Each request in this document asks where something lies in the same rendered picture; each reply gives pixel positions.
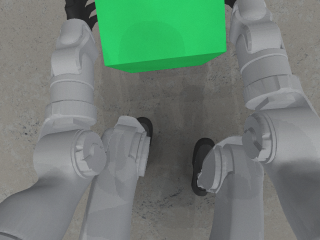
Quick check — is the robot right forearm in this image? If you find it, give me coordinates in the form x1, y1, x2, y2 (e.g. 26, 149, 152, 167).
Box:
228, 0, 320, 120

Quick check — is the left robot upper arm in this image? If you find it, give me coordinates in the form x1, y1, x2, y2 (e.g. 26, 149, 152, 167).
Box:
0, 128, 107, 240

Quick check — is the carton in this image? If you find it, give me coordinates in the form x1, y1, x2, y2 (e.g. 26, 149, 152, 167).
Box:
94, 0, 227, 73

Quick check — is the left robot thigh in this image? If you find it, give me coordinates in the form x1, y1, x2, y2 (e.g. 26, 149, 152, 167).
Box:
78, 124, 151, 240

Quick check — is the robot left hand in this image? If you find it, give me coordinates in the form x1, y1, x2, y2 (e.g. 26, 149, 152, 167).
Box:
64, 0, 98, 32

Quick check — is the right robot upper arm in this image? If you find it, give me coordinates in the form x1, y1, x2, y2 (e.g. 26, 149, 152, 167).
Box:
241, 106, 320, 240

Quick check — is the robot left forearm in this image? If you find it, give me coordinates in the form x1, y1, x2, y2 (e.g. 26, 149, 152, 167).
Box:
33, 18, 99, 168

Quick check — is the robot thigh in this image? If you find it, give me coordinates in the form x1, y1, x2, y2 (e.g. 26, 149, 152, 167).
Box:
206, 143, 264, 240
78, 124, 151, 240

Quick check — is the right robot thigh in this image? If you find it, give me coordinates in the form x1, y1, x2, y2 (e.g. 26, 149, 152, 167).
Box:
206, 143, 264, 240

